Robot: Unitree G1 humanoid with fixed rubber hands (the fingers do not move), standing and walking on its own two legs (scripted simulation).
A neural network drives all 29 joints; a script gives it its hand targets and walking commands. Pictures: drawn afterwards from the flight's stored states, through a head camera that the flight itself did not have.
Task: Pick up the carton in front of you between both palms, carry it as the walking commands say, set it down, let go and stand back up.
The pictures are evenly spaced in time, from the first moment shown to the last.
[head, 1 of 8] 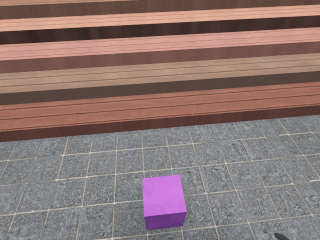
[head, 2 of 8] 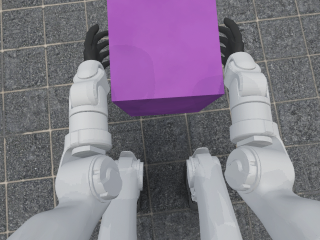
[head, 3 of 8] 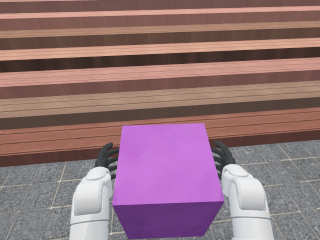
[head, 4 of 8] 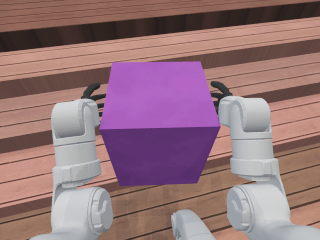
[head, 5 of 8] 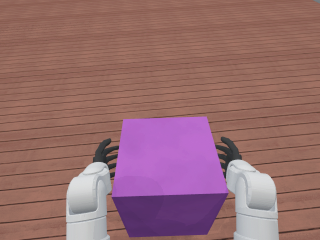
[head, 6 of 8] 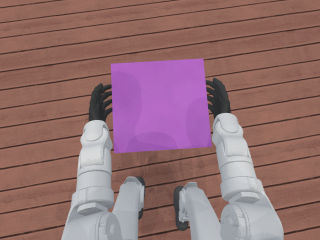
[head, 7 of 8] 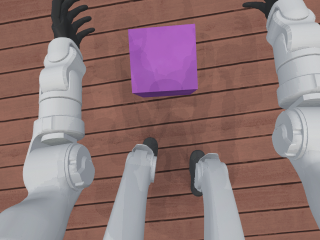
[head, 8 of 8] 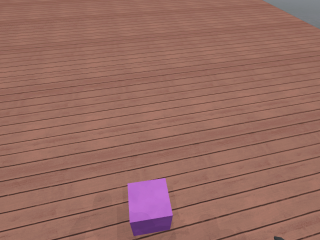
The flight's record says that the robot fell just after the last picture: no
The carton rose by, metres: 1.88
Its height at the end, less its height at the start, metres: +1.12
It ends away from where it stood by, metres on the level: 4.62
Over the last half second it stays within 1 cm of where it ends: yes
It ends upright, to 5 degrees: yes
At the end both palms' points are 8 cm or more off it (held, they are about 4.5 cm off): yes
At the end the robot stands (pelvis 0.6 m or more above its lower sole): yes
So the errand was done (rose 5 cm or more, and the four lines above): yes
